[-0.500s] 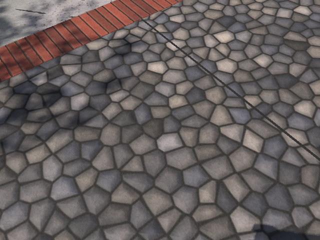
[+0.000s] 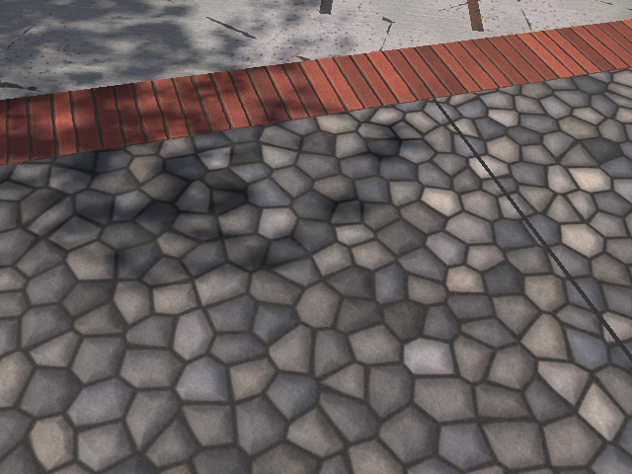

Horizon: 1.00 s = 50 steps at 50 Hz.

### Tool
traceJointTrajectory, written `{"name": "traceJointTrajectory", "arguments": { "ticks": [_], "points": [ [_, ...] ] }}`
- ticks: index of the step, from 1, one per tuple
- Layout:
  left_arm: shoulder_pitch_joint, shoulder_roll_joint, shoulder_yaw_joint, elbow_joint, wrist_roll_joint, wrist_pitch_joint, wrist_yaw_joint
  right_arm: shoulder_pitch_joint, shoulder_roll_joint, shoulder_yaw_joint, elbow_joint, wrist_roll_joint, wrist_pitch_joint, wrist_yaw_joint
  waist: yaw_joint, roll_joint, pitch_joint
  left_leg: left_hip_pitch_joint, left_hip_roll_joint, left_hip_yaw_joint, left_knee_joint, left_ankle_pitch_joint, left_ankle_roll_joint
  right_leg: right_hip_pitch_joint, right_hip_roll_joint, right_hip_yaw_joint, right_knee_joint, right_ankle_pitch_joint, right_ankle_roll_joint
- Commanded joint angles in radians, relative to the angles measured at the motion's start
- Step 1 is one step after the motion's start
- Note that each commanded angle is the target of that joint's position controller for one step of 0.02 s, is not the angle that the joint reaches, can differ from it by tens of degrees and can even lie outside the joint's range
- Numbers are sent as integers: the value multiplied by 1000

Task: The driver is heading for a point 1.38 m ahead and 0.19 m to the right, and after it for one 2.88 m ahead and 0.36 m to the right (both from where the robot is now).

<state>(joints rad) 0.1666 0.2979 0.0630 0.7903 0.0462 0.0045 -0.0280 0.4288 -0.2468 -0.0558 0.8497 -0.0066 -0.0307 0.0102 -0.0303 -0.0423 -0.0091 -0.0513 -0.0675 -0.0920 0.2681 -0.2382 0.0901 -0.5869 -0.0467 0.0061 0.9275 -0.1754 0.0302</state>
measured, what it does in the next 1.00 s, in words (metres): walks ahead, turning right: right foot, then left foot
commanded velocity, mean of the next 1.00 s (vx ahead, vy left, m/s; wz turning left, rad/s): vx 0.47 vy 0.00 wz -0.19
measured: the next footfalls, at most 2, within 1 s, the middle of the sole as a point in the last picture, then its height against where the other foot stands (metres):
right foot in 0.24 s outside the picture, level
left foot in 0.74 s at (271, 436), level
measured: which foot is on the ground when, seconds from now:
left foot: down 0.00-0.24, up 0.26-0.72, down 0.74-1.00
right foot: up 0.00-0.22, down 0.24-0.74, up 0.76-1.00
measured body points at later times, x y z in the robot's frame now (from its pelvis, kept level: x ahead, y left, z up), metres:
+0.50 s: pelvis +0.27 -0.05 +0.00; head +0.30 -0.07 +0.44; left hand +0.27 +0.21 -0.13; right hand +0.42 -0.30 -0.13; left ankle +0.31 +0.10 -0.68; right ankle +0.25 -0.12 -0.75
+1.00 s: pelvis +0.54 -0.03 +0.00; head +0.57 -0.02 +0.44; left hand +0.73 +0.21 -0.13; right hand +0.53 -0.31 -0.12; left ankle +0.55 +0.06 -0.75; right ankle +0.54 -0.16 -0.67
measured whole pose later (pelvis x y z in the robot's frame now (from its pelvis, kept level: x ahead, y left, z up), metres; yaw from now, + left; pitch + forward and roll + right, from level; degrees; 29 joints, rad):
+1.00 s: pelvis +0.54 -0.03 +0.00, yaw -17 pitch +1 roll +1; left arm 0.22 0.31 0.08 0.79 0.04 0.01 -0.05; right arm 0.31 -0.25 -0.04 0.82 -0.02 -0.10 0.00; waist -0.01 -0.05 0.03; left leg -0.14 -0.02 0.13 0.33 -0.20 0.05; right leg -0.60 -0.03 0.03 1.10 -0.24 -0.04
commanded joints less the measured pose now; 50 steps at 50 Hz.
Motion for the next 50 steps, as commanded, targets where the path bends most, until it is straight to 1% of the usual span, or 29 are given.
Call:
{"name": "traceJointTrajectory", "arguments": {
  "ticks": [1, 6, 8, 10, 11, 12, 13, 14, 15, 16, 17, 19, 20, 22, 24, 28, 31, 34, 36, 37, 38, 39, 40, 41, 42, 44, 45, 47, 50],
  "points": [
    [-166, 54, 7, -104, -4, -17, -1, 69, -159, -41, -27, -2, -21, -7, -41, 140, 93, 91, 228, -256, -114, 40, 154, -223, 1, -9, -74, 35, 26],
    [-271, 45, -8, -157, -16, -37, -12, 96, -182, -48, -17, -9, -25, -17, -68, 161, 104, 66, 220, -261, -30, 260, 147, -128, 30, -18, -251, 41, 18],
    [-229, 46, -11, -151, -16, -46, -14, 72, -179, -45, -14, -8, -32, -22, -46, 172, 88, 48, 238, -242, -25, 335, 116, -10, 33, -41, -319, 57, -20],
    [-115, 68, -1, -119, -20, -52, -2, 31, -190, -44, -14, -11, -42, -22, 10, 179, 65, 12, 241, -209, 28, 524, 72, 192, 66, -68, -365, 22, -67],
    [5, 89, 12, -80, -21, -56, 12, 18, -199, -46, -8, -12, -44, -20, 67, 152, 11, 21, 210, -160, 174, 688, 52, 328, 98, -85, -410, 3, -92],
    [154, 120, 25, -37, -15, -65, 25, 24, -186, -41, -4, -14, -46, -17, 131, 106, -83, -33, 154, -96, 392, 686, 33, 521, 72, -59, -426, -10, -122],
    [300, 200, 40, -29, 7, -74, 36, 72, -106, -20, -30, 1, -47, -12, 161, -40, -229, -225, 74, -41, 726, 380, 2, 755, -171, 292, -488, -309, -193],
    [317, 278, 57, 6, 3, -67, 27, 154, -64, -13, -38, 7, -50, -4, 96, -290, -252, -481, -86, -9, 943, -265, -29, 844, -338, 806, -695, -344, -292],
    [212, 188, 40, -1, -25, -60, 15, 83, -123, -18, -32, -29, -48, -7, 56, -133, -95, -579, 2, -40, 1016, -204, -6, 730, -307, 808, -720, -402, -291],
    [129, 122, 27, -22, -34, -62, 10, -12, -135, -18, -44, -32, -51, 0, 47, -24, -1, -577, 57, -15, 991, -98, -5, 609, -265, 623, -698, -290, -282],
    [103, 87, 17, -23, -28, -68, 6, -75, -127, -13, -59, -32, -57, 5, 43, 17, 22, -554, 90, 0, 938, -43, -8, 540, -205, 495, -698, -128, -264],
    [122, 58, 5, 6, -33, -79, 8, -95, -109, -6, -71, -48, -45, 14, 16, -30, 21, -509, 119, 20, 864, -26, -34, 483, -127, 366, -708, 95, -251],
    [149, 61, 6, 21, -37, -86, 9, -96, -99, -1, -76, -49, -39, 18, 12, -47, 10, -500, 116, 34, 841, -27, -48, 482, -116, 342, -707, 186, -261],
    [195, 72, 11, 43, -47, -92, 14, -135, -85, 6, -91, -50, -28, 21, 11, -32, 15, -530, 120, 57, 789, -34, -78, 476, -108, 310, -722, 257, -283],
    [227, 85, 15, 54, -48, -90, 21, -232, -77, 14, -125, -50, -22, 22, 27, -20, 48, -584, 128, 78, 704, 12, -106, 461, -99, 296, -749, 255, -290],
    [292, 85, 20, 72, -48, -81, 24, -421, -53, 35, -187, -39, -24, 28, 79, -27, 66, -561, 104, 105, 475, 169, -132, 449, -54, 262, -730, 326, -249],
    [333, 96, 25, 77, -41, -74, 29, -500, -57, 40, -215, -25, -31, 25, 108, -27, 49, -521, 74, 106, 383, 213, -128, 493, -63, 285, -675, 424, -233],
    [310, 112, 31, 65, -35, -67, 40, -479, -83, 34, -220, -21, -40, 15, 80, -34, 37, -412, 57, 80, 293, 166, -101, 514, -83, 334, -603, 467, -202],
    [263, 131, 37, 51, -35, -69, 36, -315, -123, 15, -169, -20, -52, -1, 2, -17, -32, -171, 21, 88, 206, 120, -66, 479, -44, 326, -437, 573, -167],
    [254, 121, 36, 44, -43, -75, 28, -191, -166, -1, -142, -32, -65, -16, -56, 33, -111, 27, 91, 31, 175, 110, -31, 399, 14, 285, -250, 496, -145],
    [261, 48, 17, 4, -50, -84, 25, -26, -244, -18, -140, -55, -68, -36, -106, 149, -268, 241, 356, -221, 157, -84, 18, 276, 68, 200, 20, 147, -131],
    [382, 3, 10, -18, -74, -73, 28, -70, -298, -34, -140, -56, -50, -33, -17, 360, -320, 349, 539, -647, 29, -179, 126, 14, 183, 100, 231, -401, -114],
    [344, 83, 21, 19, -37, -52, 37, -130, -195, -22, -150, -39, -39, -28, -2, 175, -181, 222, 497, -618, 19, -282, 123, -64, 87, 98, 314, -317, -119],
    [267, 79, 23, 13, -27, -48, 25, -188, -116, -2, -159, -30, -40, -24, 1, 89, -70, 96, 439, -453, 0, -220, 101, -55, 59, 94, 299, -221, -115],
    [233, 57, 21, 6, -26, -45, 16, -210, -89, 6, -151, -33, -44, -19, 16, 79, -19, 16, 395, -324, -26, -77, 84, -34, 33, 86, 272, -175, -105],
    [216, 44, 21, 1, -9, -22, -2, -191, -81, 8, -126, -27, -59, -20, 37, 140, 14, -64, 334, -155, -56, 92, 57, 2, 3, 69, 238, -151, -89],
    [207, 37, 21, -6, -8, -13, -8, -174, -84, 6, -114, -21, -70, -17, 41, 146, 9, -73, 329, -115, -62, 165, 58, 8, 2, 62, 235, -138, -85],
    [155, 29, 18, -31, -8, -3, -19, -149, -94, 0, -98, -11, -85, -13, 45, 136, 13, -61, 334, -48, -87, 244, 68, -39, -7, 58, 226, -93, -76],
    [54, 24, 12, -69, -6, 1, -33, -117, -103, -7, -76, -11, -86, -12, 35, 121, 39, -36, 330, 48, -115, 298, 75, -124, -23, 45, 169, 0, -59]
  ]
}}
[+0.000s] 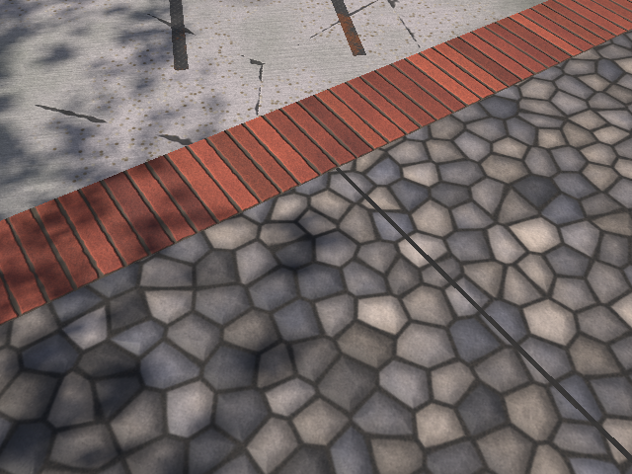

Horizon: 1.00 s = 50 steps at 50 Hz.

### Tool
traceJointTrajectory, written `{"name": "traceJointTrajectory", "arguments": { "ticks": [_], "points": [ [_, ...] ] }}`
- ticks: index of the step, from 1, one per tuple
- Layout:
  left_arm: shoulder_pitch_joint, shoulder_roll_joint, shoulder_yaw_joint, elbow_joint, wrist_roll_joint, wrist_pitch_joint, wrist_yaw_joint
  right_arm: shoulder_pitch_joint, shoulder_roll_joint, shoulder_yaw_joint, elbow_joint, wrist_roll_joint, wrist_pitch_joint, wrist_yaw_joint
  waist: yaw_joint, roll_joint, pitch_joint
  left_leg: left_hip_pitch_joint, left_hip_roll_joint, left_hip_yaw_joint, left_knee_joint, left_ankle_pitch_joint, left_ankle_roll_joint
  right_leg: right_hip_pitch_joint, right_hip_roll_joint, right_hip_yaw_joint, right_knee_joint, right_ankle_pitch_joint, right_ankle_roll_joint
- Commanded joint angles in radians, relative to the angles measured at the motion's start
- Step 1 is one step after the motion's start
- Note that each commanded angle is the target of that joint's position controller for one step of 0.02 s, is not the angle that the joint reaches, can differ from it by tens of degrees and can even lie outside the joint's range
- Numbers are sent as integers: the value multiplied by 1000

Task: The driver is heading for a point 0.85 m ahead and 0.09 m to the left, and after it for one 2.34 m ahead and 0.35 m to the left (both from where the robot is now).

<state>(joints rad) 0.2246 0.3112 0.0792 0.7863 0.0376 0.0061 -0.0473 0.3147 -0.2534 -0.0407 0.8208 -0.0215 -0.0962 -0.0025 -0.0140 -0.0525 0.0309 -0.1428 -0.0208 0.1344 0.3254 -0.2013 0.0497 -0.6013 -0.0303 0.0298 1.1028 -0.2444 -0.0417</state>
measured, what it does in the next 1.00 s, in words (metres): walks ahead: right foot, then left foot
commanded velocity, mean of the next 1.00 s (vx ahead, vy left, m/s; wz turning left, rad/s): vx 0.50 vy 0.00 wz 0.16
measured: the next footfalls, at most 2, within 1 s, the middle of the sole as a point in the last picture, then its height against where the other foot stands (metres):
right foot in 0.28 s outside the picture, level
left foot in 0.82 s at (300, 430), level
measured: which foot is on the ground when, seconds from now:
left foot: down 0.00-0.28, up 0.30-0.80, down 0.82-1.00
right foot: up 0.00-0.26, down 0.28-0.80, up 0.82-1.00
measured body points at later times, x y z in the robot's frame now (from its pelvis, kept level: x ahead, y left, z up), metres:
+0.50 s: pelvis +0.26 -0.07 +0.00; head +0.28 -0.09 +0.45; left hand +0.34 +0.19 -0.12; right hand +0.29 -0.33 -0.15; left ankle +0.28 +0.09 -0.66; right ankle +0.24 -0.13 -0.75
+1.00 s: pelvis +0.53 -0.02 -0.01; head +0.56 -0.01 +0.44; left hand +0.58 +0.26 -0.13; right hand +0.65 -0.28 -0.14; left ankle +0.54 +0.02 -0.75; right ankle +0.54 -0.18 -0.66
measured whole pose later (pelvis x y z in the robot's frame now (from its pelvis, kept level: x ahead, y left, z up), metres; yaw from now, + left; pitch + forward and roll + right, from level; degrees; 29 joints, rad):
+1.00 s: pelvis +0.53 -0.02 -0.01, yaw +15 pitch +0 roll +0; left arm 0.19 0.24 0.03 0.80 0.04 -0.06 0.00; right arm 0.27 -0.28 -0.08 0.88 0.00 -0.03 0.01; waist 0.00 -0.01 0.06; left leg -0.23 -0.14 0.03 0.42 -0.19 0.15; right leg -0.50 -0.09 0.02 1.17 -0.33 0.01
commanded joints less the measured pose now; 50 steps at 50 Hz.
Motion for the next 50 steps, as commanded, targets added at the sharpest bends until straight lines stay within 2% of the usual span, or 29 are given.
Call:
{"name": "traceJointTrajectory", "arguments": {
  "ticks": [1, 5, 8, 10, 12, 13, 14, 15, 16, 17, 18, 20, 21, 23, 25, 29, 34, 37, 39, 40, 41, 42, 43, 44, 45, 46, 47, 48, 50],
  "points": [
    [-38, 7, -7, -78, 2, -1, -16, 8, -97, -22, -39, 2, -19, 1, 14, 129, 8, 61, 275, -145, -176, 279, 112, -122, -39, 12, -50, 101, 17],
    [-175, -17, -27, -127, -2, -10, -32, 38, -113, -28, -14, 2, -15, 1, -16, 135, 37, 67, 250, -24, -172, 314, 87, -59, -34, -58, -293, 230, 5],
    [-254, -17, -35, -160, 4, -12, -37, 102, -130, -32, 18, 1, -4, -5, -43, 130, 57, 122, 277, 3, -153, 369, 79, -9, -17, -104, -419, 173, -29],
    [-252, -18, -36, -160, 11, -17, -25, 145, -139, -29, 53, -1, 9, -6, -38, 136, 57, 167, 294, 5, -105, 525, 82, 58, 24, -121, -484, 81, -63],
    [-138, 8, -25, -122, 18, -30, -7, 151, -169, -30, 79, 0, 23, -6, 28, 152, -8, 201, 291, 13, 75, 833, 79, 226, 85, -142, -548, 2, -103],
    [25, 27, -14, -63, 28, -45, 4, 143, -166, -25, 85, 10, 30, -6, 105, 125, -99, 143, 257, 40, 264, 823, 63, 443, 102, -148, -630, 67, -126],
    [198, 97, 8, -17, 50, -55, 21, 134, -128, -10, 57, 20, 28, -1, 173, 56, -228, -63, 215, 33, 534, 502, 48, 734, -74, 31, -639, 0, -167],
    [229, 211, 31, -18, 45, -57, 36, 219, 6, 20, 7, 44, 27, 19, 123, -195, -384, -455, 30, 7, 914, -365, 0, 1047, -440, 544, -703, 43, -297],
    [241, 195, 35, -25, 5, -48, 50, 109, -132, -21, 18, 28, 34, 3, 178, -17, -362, -512, 14, -186, 1007, -320, 13, 944, -415, 566, -767, 101, -276],
    [148, 146, 18, -9, -3, -52, 54, 45, -120, -24, -3, 35, 28, 5, 121, -13, -194, -531, 62, -210, 974, -218, 24, 797, -360, 362, -786, 177, -232],
    [89, 73, -2, -4, -4, -61, 49, 51, -98, -19, 10, 34, 24, 7, 75, 3, -102, -492, 98, -189, 893, -154, 25, 663, -309, 251, -828, 239, -184],
    [30, 2, -23, 3, -14, -80, 48, 107, -73, -22, 53, 1, 54, 13, 14, -34, -35, -393, 119, -178, 824, -99, 9, 515, -232, 96, -888, 272, -115],
    [38, -10, -26, 10, -13, -91, 47, 120, -57, -23, 64, -3, 67, 20, 7, -35, -35, -364, 114, -175, 822, -83, 5, 484, -223, 64, -908, 288, -109],
    [64, 9, -20, 33, -20, -110, 48, 93, -31, -24, 56, -3, 81, 34, -11, -20, -10, -404, 113, -168, 807, -34, 0, 478, -213, 5, -941, 333, -106],
    [88, 15, -16, 50, -22, -119, 52, 20, -23, -26, 34, -5, 86, 43, -5, -20, 21, -481, 125, -162, 778, 41, -7, 491, -209, -51, -965, 343, -102],
    [129, -3, -22, 79, -20, -118, 58, -122, -11, -17, -13, -6, 82, 54, 15, -14, 62, -542, 122, -129, 599, 178, -14, 518, -186, -152, -971, 385, -95],
    [209, 31, -18, 125, -18, -109, 72, -280, -2, 1, -77, -14, 79, 69, 56, -5, 89, -503, 88, -26, 370, 191, 29, 628, -220, -229, -937, 533, -82],
    [207, 64, -13, 137, -14, -94, 83, -259, -22, -7, -85, -16, 81, 64, 26, -25, 49, -409, 18, 27, 320, 70, 84, 713, -234, -275, -799, 893, -66],
    [189, 100, -4, 136, -9, -76, 88, -140, -52, -23, -57, -17, 79, 54, -32, -46, -31, -266, -51, 46, 302, -43, 134, 729, -241, -291, -576, 1086, -67],
    [183, 112, -1, 130, -11, -67, 86, -29, -78, -39, -24, -20, 71, 47, -81, -33, -97, -117, -78, 27, 244, -54, 163, 676, -237, -292, -389, 1009, -63],
    [163, 106, -2, 108, -13, -67, 80, 121, -145, -67, 18, -33, 65, 32, -156, 41, -176, 117, -6, -111, 162, -84, 213, 496, -206, -300, -106, 746, -33],
    [200, -21, -26, 40, -25, -74, 58, 102, -267, -99, 9, -29, 72, 18, -77, 286, -239, 417, 306, -630, 112, -64, 366, 37, -4, -273, 281, -201, 30],
    [81, 54, -12, -2, -20, -87, 53, 125, -273, -101, 0, 8, 81, 20, -119, 163, -290, 444, 359, -887, -22, -32, 413, -107, 62, -29, 396, -273, 36],
    [17, 44, -18, -28, -27, -102, 49, 70, -240, -93, 8, 13, 84, 11, -92, 106, -147, 346, 347, -725, -45, 21, 377, -177, -10, 16, 348, -163, 25],
    [29, 43, -22, -21, -29, -113, 50, 27, -184, -80, 9, 16, 80, 7, -49, 42, -64, 213, 310, -628, -60, 126, 331, -132, -46, 7, 246, -96, 23],
    [41, 42, -19, -9, -20, -107, 52, -19, -149, -70, 3, 15, 73, 4, -5, 9, -20, 115, 254, -542, -69, 223, 288, -73, -69, 8, 170, -80, 29],
    [64, 37, -21, -7, -1, -88, 51, -48, -121, -60, -2, 20, 66, 1, 28, 17, -19, 47, 211, -478, -81, 295, 270, -8, -78, 12, 123, -76, 44],
    [78, 28, -21, -5, 9, -68, 48, -53, -115, -54, -4, 22, 55, 3, 42, 29, -32, 13, 188, -443, -87, 340, 262, 34, -81, 10, 85, -77, 57],
    [64, 9, -25, -18, 13, -43, 40, -27, -141, -59, 3, 25, 37, 8, 50, 42, -34, -26, 152, -401, -98, 389, 258, 41, -78, -12, 13, -57, 80]
  ]
}}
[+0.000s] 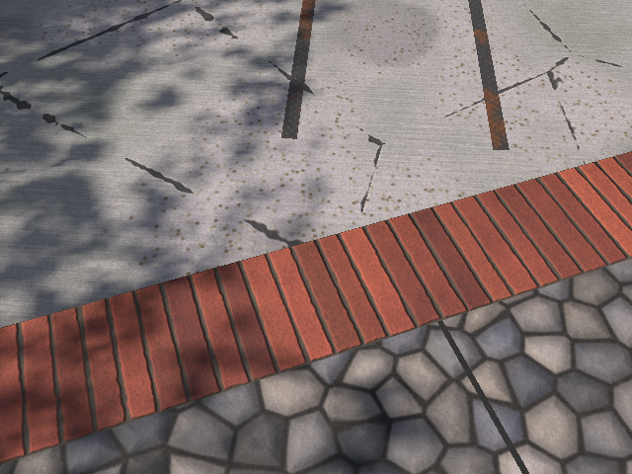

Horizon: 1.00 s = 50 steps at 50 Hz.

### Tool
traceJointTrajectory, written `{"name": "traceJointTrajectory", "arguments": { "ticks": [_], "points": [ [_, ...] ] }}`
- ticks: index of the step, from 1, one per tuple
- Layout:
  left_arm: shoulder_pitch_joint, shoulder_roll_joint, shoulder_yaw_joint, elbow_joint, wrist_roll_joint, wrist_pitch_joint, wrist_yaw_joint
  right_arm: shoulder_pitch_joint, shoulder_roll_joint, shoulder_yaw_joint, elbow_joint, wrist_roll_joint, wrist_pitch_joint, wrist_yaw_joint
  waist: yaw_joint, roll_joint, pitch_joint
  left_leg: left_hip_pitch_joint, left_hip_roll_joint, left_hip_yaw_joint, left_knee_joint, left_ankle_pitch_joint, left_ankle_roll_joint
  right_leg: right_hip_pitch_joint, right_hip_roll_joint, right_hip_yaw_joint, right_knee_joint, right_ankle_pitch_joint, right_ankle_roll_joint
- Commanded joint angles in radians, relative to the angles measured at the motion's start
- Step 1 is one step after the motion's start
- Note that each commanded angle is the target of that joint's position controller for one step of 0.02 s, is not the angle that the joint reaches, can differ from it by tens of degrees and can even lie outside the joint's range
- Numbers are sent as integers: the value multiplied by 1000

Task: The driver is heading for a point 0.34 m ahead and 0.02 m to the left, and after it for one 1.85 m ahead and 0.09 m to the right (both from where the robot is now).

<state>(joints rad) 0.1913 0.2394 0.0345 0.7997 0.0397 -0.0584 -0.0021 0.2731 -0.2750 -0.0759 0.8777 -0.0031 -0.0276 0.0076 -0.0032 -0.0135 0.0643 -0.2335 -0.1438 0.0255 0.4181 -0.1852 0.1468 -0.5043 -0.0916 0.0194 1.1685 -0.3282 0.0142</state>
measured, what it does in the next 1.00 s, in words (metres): walks ahead: right foot, then left foot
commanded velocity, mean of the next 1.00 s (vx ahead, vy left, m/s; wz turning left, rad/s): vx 0.43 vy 0.00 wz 0.00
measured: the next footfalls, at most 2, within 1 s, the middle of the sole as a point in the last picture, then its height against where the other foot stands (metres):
right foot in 0.34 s outside the picture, level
left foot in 0.82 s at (277, 425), level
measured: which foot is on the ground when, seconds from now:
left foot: down 0.00-0.36, up 0.38-0.80, down 0.82-1.00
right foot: up 0.00-0.32, down 0.34-0.82, up 0.84-1.00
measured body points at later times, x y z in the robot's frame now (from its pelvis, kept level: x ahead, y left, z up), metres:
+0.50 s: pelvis +0.28 -0.05 +0.00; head +0.30 -0.06 +0.45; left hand +0.32 +0.24 -0.11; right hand +0.40 -0.31 -0.13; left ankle +0.18 +0.05 -0.65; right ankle +0.33 -0.12 -0.74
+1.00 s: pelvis +0.46 +0.01 +0.00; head +0.50 +0.04 +0.45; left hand +0.55 +0.30 -0.13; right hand +0.60 -0.24 -0.09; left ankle +0.52 +0.11 -0.74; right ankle +0.42 -0.10 -0.65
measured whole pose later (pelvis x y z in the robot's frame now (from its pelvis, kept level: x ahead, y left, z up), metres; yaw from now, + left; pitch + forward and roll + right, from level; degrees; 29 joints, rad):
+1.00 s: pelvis +0.46 +0.01 +0.00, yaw -5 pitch +0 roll -1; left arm 0.29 0.31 0.09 0.79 0.02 0.04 0.00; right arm 0.16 -0.22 -0.01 0.72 -0.02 -0.04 -0.03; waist 0.03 -0.04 0.06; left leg -0.31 0.02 0.08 0.46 -0.16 0.04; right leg -0.49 0.05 0.02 1.15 -0.44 0.01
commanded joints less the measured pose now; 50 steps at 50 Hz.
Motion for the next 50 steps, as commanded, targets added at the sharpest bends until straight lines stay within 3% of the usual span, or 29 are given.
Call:
{"name": "traceJointTrajectory", "arguments": {
  "ticks": [1, 6, 11, 13, 14, 16, 17, 18, 19, 20, 21, 22, 24, 26, 29, 34, 37, 39, 40, 41, 42, 43, 44, 45, 47, 50],
  "points": [
    [68, 77, 18, -44, 10, 27, -8, 29, -134, -27, -53, 4, -34, -2, 33, 12, -60, 52, 262, -285, -200, 356, 154, -69, -16, -11, -95, 60, 33],
    [-140, 82, 12, -117, 2, 30, -13, 129, -141, -31, -43, 3, -30, -1, -46, 65, -25, 116, 233, -309, -203, 288, 102, -163, 1, -16, -340, 249, 51],
    [-273, 91, 2, -172, -9, 14, -19, 199, -154, -33, -41, -10, -25, -11, -97, 82, -26, 227, 253, -360, -127, 387, 88, -162, 52, -12, -504, 281, 33],
    [-262, 108, 4, -182, -13, 4, -19, 182, -168, -36, -52, -15, -25, -18, -78, 96, -27, 231, 269, -394, -90, 418, 66, -87, 67, 4, -571, 250, 14],
    [-215, 122, 8, -173, -15, -1, -17, 151, -178, -39, -63, -16, -26, -21, -49, 103, -33, 203, 270, -402, -66, 437, 46, 0, 79, 7, -611, 219, 0],
    [-3, 151, 25, -100, -11, -14, -4, 116, -176, -34, -63, -13, -37, -16, 44, 78, -116, 174, 235, -343, 108, 610, 6, 273, 122, -41, -688, 205, -48],
    [127, 184, 38, -67, 2, -27, 7, 133, -143, -23, -55, -9, -46, -9, 99, 27, -201, 107, 176, -282, 307, 538, -17, 462, 54, 15, -713, 184, -86],
    [262, 264, 53, -64, 23, -29, 20, 190, -59, 0, -84, 8, -52, -5, 115, -111, -342, -69, 89, -195, 617, 184, -52, 684, -196, 364, -750, -17, -165],
    [254, 315, 74, -24, 6, -11, 12, 292, -62, -2, -78, 12, -51, -1, 46, -331, -367, -286, -33, -149, 798, -333, -73, 743, -315, 806, -916, -37, -279],
    [147, 219, 57, -49, -14, -2, 0, 239, -106, -3, -60, -23, -40, -7, 18, -129, -191, -387, 46, -187, 875, -279, -64, 622, -283, 744, -920, -161, -283],
    [80, 151, 43, -61, -25, -3, -7, 133, -108, 0, -77, -35, -40, 2, 22, -23, -94, -390, 92, -160, 843, -200, -67, 506, -229, 579, -920, -117, -272],
    [53, 119, 33, -54, -19, -5, -10, 79, -98, 4, -97, -38, -41, 9, 5, -6, -53, -375, 135, -131, 772, -154, -72, 431, -169, 468, -937, -3, -244],
    [83, 115, 28, -21, -26, -16, -12, 58, -83, 13, -111, -56, -29, 17, -14, -66, -51, -320, 170, -98, 685, -135, -100, 374, -93, 353, -943, 233, -227],
    [137, 129, 34, 8, -34, -26, -13, 51, -66, 23, -120, -55, -23, 21, -18, -79, -78, -309, 171, -71, 639, -140, -126, 375, -77, 313, -940, 391, -251],
    [182, 148, 43, 30, -39, -19, -5, -72, -47, 41, -164, -48, -20, 21, 2, -75, -41, -345, 189, -40, 485, -85, -165, 340, -59, 281, -981, 357, -268],
    [249, 166, 55, 42, -35, -8, -6, -251, -37, 60, -223, -30, -25, 20, 57, -72, -36, -276, 163, -20, 257, 73, -187, 327, -34, 270, -954, 374, -232],
    [264, 176, 61, 43, -29, 7, 0, -251, -43, 59, -232, -20, -38, 1, 50, -79, -54, -186, 114, -19, 187, 60, -175, 347, -23, 273, -820, 646, -189],
    [233, 182, 66, 28, -36, 16, 9, -153, -58, 52, -205, -22, -53, -10, 1, -72, -83, -45, 95, -34, 55, 114, -154, 340, 12, 294, -704, 658, -142],
    [218, 174, 67, 17, -48, 13, 10, -85, -93, 41, -190, -32, -66, -21, -35, -36, -122, 96, 144, -70, -14, 198, -131, 292, 64, 271, -586, 608, -108],
    [209, 124, 55, -27, -60, 4, 9, 38, -177, 21, -187, -49, -73, -36, -76, 86, -248, 314, 377, -248, 7, 387, -74, 169, 116, 203, -349, 325, -72],
    [363, 53, 42, -38, -73, 14, 24, 61, -240, 7, -202, -41, -50, -36, -20, 253, -375, 470, 650, -485, 58, 744, 49, 9, 230, 75, -104, -343, -59],
    [376, 136, 59, -16, -42, 37, 36, 59, -188, 4, -195, -10, -28, -32, -22, 192, -372, 394, 642, -551, 44, 695, 112, -49, 178, 42, 15, -348, -59],
    [308, 147, 66, -10, -23, 53, 31, 4, -98, 28, -210, -8, -24, -32, -9, 99, -245, 288, 566, -435, 11, 603, 90, -72, 142, 54, 53, -271, -51],
    [249, 131, 67, -22, -19, 61, 20, -55, -53, 42, -217, -13, -23, -34, 3, 97, -165, 197, 502, -319, -30, 587, 60, -73, 120, 44, 34, -206, -35],
    [222, 112, 68, -35, -16, 89, -1, -90, -51, 44, -216, -18, -23, -42, 29, 163, -120, 93, 434, -181, -76, 620, 38, -30, 105, 26, 29, -125, -4],
    [205, 103, 68, -56, -26, 111, -11, -85, -72, 33, -210, -24, -28, -42, 47, 147, -148, 59, 429, -99, -85, 657, 57, 2, 121, 14, 24, -68, 15]
  ]
}}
